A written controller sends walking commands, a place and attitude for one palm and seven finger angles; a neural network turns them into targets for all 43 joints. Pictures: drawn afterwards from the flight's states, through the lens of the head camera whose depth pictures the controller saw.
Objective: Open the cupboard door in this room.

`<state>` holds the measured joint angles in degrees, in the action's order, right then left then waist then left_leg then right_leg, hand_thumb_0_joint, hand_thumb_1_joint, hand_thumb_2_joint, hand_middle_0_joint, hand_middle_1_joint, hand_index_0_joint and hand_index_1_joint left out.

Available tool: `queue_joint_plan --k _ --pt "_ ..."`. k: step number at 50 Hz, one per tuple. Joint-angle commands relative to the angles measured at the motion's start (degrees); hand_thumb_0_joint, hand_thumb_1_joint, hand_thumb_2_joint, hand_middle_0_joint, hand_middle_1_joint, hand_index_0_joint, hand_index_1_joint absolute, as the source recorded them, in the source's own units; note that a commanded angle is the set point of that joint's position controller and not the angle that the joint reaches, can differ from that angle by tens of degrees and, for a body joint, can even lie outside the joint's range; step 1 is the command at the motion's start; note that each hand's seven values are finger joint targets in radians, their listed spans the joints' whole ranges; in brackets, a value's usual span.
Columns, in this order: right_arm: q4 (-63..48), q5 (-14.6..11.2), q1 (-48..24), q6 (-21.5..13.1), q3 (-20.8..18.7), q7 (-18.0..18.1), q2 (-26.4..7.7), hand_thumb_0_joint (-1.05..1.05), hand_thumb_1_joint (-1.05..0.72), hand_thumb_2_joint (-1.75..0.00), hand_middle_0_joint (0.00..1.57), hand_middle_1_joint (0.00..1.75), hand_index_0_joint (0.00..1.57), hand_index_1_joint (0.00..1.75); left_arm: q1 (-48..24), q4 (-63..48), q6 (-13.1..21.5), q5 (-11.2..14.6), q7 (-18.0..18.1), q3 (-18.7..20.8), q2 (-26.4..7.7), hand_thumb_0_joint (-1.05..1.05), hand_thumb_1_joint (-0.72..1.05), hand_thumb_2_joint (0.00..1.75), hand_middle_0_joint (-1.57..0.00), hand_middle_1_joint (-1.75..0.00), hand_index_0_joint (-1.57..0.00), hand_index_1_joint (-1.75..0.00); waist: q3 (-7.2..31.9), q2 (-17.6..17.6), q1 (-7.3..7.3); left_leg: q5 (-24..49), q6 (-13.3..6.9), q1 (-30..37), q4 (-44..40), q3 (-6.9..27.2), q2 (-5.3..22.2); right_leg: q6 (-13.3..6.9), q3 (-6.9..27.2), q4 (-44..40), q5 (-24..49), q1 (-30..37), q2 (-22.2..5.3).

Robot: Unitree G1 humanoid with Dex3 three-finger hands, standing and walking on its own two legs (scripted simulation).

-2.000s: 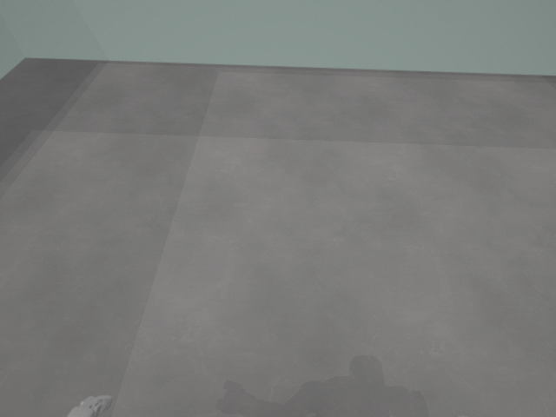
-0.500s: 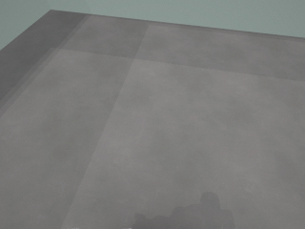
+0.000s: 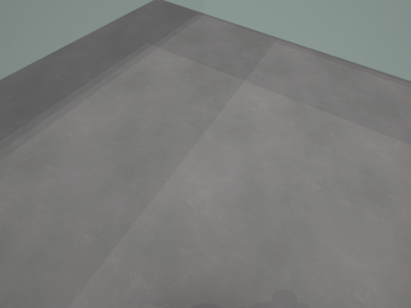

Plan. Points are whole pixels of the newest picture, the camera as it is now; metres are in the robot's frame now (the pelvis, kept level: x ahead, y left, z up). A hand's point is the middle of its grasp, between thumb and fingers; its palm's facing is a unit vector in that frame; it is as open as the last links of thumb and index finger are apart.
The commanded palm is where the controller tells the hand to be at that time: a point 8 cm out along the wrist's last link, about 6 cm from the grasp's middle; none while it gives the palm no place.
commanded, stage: turn or walk to find it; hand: left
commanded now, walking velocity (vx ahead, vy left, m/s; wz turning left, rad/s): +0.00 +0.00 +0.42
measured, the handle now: out of the picture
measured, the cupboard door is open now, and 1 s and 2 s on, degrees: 0 0 0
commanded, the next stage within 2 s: none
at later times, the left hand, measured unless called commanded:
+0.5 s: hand out of the picture +0.01 +0.18 -0.14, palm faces +0.22 -0.94 -0.27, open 7.4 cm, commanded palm none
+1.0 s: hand out of the picture -0.11 +0.25 -0.16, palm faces +0.44 -0.87 -0.23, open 7.4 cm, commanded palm none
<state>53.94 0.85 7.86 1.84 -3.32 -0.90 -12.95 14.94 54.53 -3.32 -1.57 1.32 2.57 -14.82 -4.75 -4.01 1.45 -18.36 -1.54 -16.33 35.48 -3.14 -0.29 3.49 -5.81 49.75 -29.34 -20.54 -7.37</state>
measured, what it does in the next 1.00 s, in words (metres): steps on the spot, turning left: right foot, then left foot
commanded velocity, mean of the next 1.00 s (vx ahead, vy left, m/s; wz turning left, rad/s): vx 0.00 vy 0.00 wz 0.42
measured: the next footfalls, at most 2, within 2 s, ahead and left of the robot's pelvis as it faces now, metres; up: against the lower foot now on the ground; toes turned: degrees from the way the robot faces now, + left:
right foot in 0.38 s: +0.03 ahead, -0.12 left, +0.00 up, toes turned +6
left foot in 0.76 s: -0.05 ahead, +0.12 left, +0.00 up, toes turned +25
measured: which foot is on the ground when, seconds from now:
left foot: down 0.00-0.38, up 0.40-0.74, down 0.76-1.00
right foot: up 0.00-0.36, down 0.38-0.76, up 0.78-1.00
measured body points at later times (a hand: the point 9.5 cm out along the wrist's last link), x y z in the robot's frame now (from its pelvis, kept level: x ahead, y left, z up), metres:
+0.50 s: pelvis -0.03 -0.02 +0.01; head -0.01 -0.04 +0.46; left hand +0.00 +0.23 -0.12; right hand +0.07 -0.26 -0.15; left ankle -0.04 +0.10 -0.66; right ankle -0.01 -0.13 -0.72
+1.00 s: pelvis -0.07 +0.03 +0.02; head -0.05 +0.07 +0.47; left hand -0.13 +0.30 -0.14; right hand +0.11 -0.16 -0.11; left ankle -0.08 +0.11 -0.72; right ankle -0.03 -0.13 -0.64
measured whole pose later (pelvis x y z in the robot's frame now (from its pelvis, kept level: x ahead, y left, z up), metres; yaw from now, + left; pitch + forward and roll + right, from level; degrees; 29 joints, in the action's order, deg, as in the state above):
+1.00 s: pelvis -0.07 +0.03 +0.02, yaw +25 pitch +0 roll -2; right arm 54.1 0.9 10.7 0.9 -2.1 0.3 -9.9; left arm 11.9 55.1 -3.7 -1.4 0.6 4.0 -15.2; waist -3.7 -2.4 0.5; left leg -12.1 -3.9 -13.5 25.6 -0.6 -1.8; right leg 5.0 -2.1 61.9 -21.3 -26.5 -5.1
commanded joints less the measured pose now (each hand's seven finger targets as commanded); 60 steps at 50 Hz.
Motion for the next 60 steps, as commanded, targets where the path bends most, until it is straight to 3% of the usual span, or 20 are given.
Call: queue_joint_plan --k 1,4,12,16,17,18,19,20,22,24,32,36,37,38,39,41,43,46,56,60 --pt "-2.9 0.3 3.1 -1.2 -1.9 1.9 -11.1 0.00 -0.90 -0.90 0.20 0.30 0.20 0.30 -3.4 -5.4 1.3 0.5 -0.2 1.7 -4.6 0.00 0.90 0.90 -0.20 -0.30 -0.20 -0.30 5.5 12.8 -2.59 24.8 -8.4 7.3 -16.2 17.5 16.0 0.2 5.5 15.4 2.6 -10.9 0.9" --pt "-3.5 0.2 2.5 -1.5 -1.6 2.0 -10.3 0.00 -0.90 -0.90 0.20 0.30 0.20 0.30 -1.2 -4.2 1.1 0.6 -0.5 1.6 -3.9 0.00 0.90 0.90 -0.20 -0.30 -0.20 -0.30 6.3 12.3 -2.17 24.1 -7.9 7.9 -16.7 15.3 13.1 0.8 4.4 10.8 5.1 -8.6 2.0" --pt "-3.5 0.7 4.2 -0.5 -2.5 1.6 -10.6 0.00 -0.90 -0.90 0.20 0.30 0.20 0.30 -2.6 -5.8 1.4 0.9 -0.1 1.5 -2.3 0.00 0.90 0.90 -0.20 -0.30 -0.20 -0.30 5.4 11.9 -3.03 18.0 -8.8 4.6 -17.3 22.0 12.8 0.1 4.3 -3.8 4.1 -1.4 4.9" --pt "-4.0 0.4 3.2 -0.2 -2.8 1.3 -10.1 0.00 -0.90 -0.90 0.20 0.30 0.20 0.30 1.9 -5.4 2.3 1.1 0.4 1.7 -2.5 0.00 0.90 0.90 -0.20 -0.30 -0.20 -0.30 7.4 10.8 -0.69 18.5 -6.7 0.6 -12.9 22.6 9.9 -0.5 3.8 -19.5 11.9 9.0 6.3" --pt "-4.4 0.0 2.9 -0.2 -2.7 1.1 -9.1 0.00 -0.90 -0.90 0.20 0.30 0.20 0.30 3.8 -5.1 2.8 0.9 0.6 1.9 -3.6 0.00 0.90 0.90 -0.20 -0.30 -0.20 -0.30 7.9 7.8 0.41 13.8 -4.2 -3.8 -9.5 20.6 7.5 -0.8 4.7 -27.5 16.6 15.1 4.4" --pt "-5.0 -0.5 4.0 -0.2 -2.3 0.7 -5.6 0.00 -0.90 -0.90 0.20 0.30 0.20 0.30 4.3 -5.3 3.4 0.1 1.0 2.7 -7.7 0.00 0.90 0.90 -0.20 -0.30 -0.20 -0.30 8.1 -4.4 0.47 2.8 -0.4 -13.4 0.5 14.2 1.3 -4.3 16.1 -33.9 13.8 21.5 -6.3" --pt "-6.6 -0.1 3.6 -0.2 -2.0 0.7 -4.0 0.00 -0.90 -0.90 0.20 0.30 0.20 0.30 3.2 -6.4 3.4 -0.2 1.0 3.2 -11.6 0.00 0.90 0.90 -0.20 -0.30 -0.20 -0.30 5.2 -13.7 0.79 -12.2 2.8 -18.8 13.2 6.1 -4.6 -10.5 26.8 -36.3 18.5 17.7 -18.6" --pt "-5.9 0.6 3.3 0.7 -3.0 0.7 -7.0 0.00 -0.90 -0.90 0.20 0.30 0.20 0.30 2.1 -7.0 3.5 0.3 1.2 3.5 -10.3 0.00 0.90 0.90 -0.20 -0.30 -0.20 -0.30 5.9 -11.7 0.82 -12.5 2.5 -16.0 22.3 8.7 -1.7 -12.5 24.9 -36.6 16.8 11.2 -19.0" --pt "-3.6 0.5 3.8 1.4 -3.0 0.1 -6.2 0.00 -0.90 -0.90 0.20 0.30 0.20 0.30 -3.4 -7.7 3.6 0.3 1.0 2.6 -7.3 0.00 0.90 0.90 -0.20 -0.30 -0.20 -0.30 1.8 -4.9 -1.90 -6.3 3.0 -15.5 31.6 7.5 0.0 -11.7 17.3 -35.2 16.9 6.4 -12.6" --pt "-2.0 0.5 5.8 1.5 -2.7 -0.2 -4.9 0.00 -0.90 -0.90 0.20 0.30 0.20 0.30 -4.2 -7.7 3.9 0.3 0.9 1.8 -5.8 0.00 0.90 0.90 -0.20 -0.30 -0.20 -0.30 1.9 -4.4 -2.77 -2.8 4.2 -15.5 33.2 5.4 0.7 -10.5 10.2 -33.0 22.6 8.0 -9.6" --pt "-2.8 -0.2 -0.3 0.9 -1.3 -0.2 -3.1 0.00 -0.90 -0.90 0.20 0.30 0.20 0.30 2.4 -4.4 3.4 -0.4 0.8 3.0 -9.0 0.00 0.90 0.90 -0.20 -0.30 -0.20 -0.30 3.9 -7.3 1.30 -8.0 4.9 -9.0 12.9 -0.4 1.7 -11.9 6.2 -28.1 36.1 13.8 -12.0" --pt "-1.8 -0.3 5.0 -0.1 -1.1 0.2 -4.0 0.00 -0.90 -0.90 0.20 0.30 0.20 0.30 0.2 -3.8 2.8 0.0 0.6 3.4 -9.4 0.00 0.90 0.90 -0.20 -0.30 -0.20 -0.30 7.1 -6.0 -1.78 1.2 3.7 1.8 -5.2 -2.1 1.3 -7.9 1.7 -20.0 37.2 11.7 -11.3" --pt "-1.2 -0.1 7.4 -0.7 -1.5 0.2 -6.2 0.00 -0.90 -0.90 0.20 0.30 0.20 0.30 0.4 -4.2 2.4 0.5 0.5 3.2 -7.9 0.00 0.90 0.90 -0.20 -0.30 -0.20 -0.30 8.9 0.5 -3.03 9.7 2.8 9.6 -12.6 0.8 3.5 -4.8 -1.1 -12.8 31.4 6.8 -9.1" --pt "-1.7 0.4 8.6 -1.3 -2.8 0.4 -12.3 0.00 -0.90 -0.90 0.20 0.30 0.20 0.30 1.6 -5.9 2.0 0.9 0.0 2.7 -4.2 0.00 0.90 0.90 -0.20 -0.30 -0.20 -0.30 9.2 17.9 -3.27 26.4 -3.2 16.5 -15.4 19.8 17.7 0.0 -4.5 -1.1 7.7 -7.9 -1.4" --pt "-1.4 0.2 11.0 -0.8 -3.5 0.6 -15.3 0.00 -0.90 -0.90 0.20 0.30 0.20 0.30 -1.3 -7.6 1.7 0.4 0.0 1.7 -2.9 0.00 0.90 0.90 -0.20 -0.30 -0.20 -0.30 9.0 20.5 -4.84 33.9 -9.2 13.6 -16.6 23.9 24.1 0.4 -0.9 8.3 -8.3 -10.6 1.2" --pt "-0.9 0.5 9.5 -1.1 -2.8 1.9 -12.1 0.00 -0.90 -0.90 0.20 0.30 0.20 0.30 -6.4 -6.6 0.9 0.3 0.3 2.2 -4.0 0.00 0.90 0.90 -0.20 -0.30 -0.20 -0.30 5.6 17.4 -5.13 24.7 -8.4 7.3 -17.7 22.7 19.4 -0.2 5.4 16.0 -2.3 -11.9 0.9" --pt "-2.4 0.4 5.1 -1.6 -1.6 2.2 -9.5 0.00 -0.90 -0.90 0.20 0.30 0.20 0.30 -3.8 -4.6 1.3 0.3 -0.5 2.5 -3.6 0.00 0.90 0.90 -0.20 -0.30 -0.20 -0.30 5.3 12.2 -2.41 25.7 -6.6 8.0 -17.4 17.1 14.7 0.3 5.4 16.6 5.4 -11.4 0.9" --pt "-2.7 0.0 4.9 -2.0 -1.5 2.3 -9.1 0.00 -0.90 -0.90 0.20 0.30 0.20 0.30 -2.1 -3.2 1.2 0.4 -0.6 2.4 -3.9 0.00 0.90 0.90 -0.20 -0.30 -0.20 -0.30 6.7 11.4 -2.02 28.2 -6.4 9.9 -17.7 14.3 12.7 1.3 5.1 15.0 8.5 -9.9 1.3" --pt "-2.4 0.6 8.0 -1.0 -2.5 1.9 -9.7 0.00 -0.90 -0.90 0.20 0.30 0.20 0.30 -6.8 -6.1 1.2 0.7 -0.1 2.0 -2.8 0.00 0.90 0.90 -0.20 -0.30 -0.20 -0.30 6.3 10.6 -4.13 20.5 -9.2 9.9 -18.2 23.5 13.2 1.2 5.8 1.3 4.0 -6.9 3.6" --pt "-2.9 0.8 6.7 -0.6 -2.7 1.7 -9.9 0.00 -0.90 -0.90 0.20 0.30 0.20 0.30 -4.9 -6.5 1.6 1.0 0.2 1.7 -2.2 0.00 0.90 0.90 -0.20 -0.30 -0.20 -0.30 6.9 12.0 -3.07 20.8 -8.8 5.5 -16.9 25.9 11.8 -0.1 5.7 -7.9 4.6 0.4 5.6"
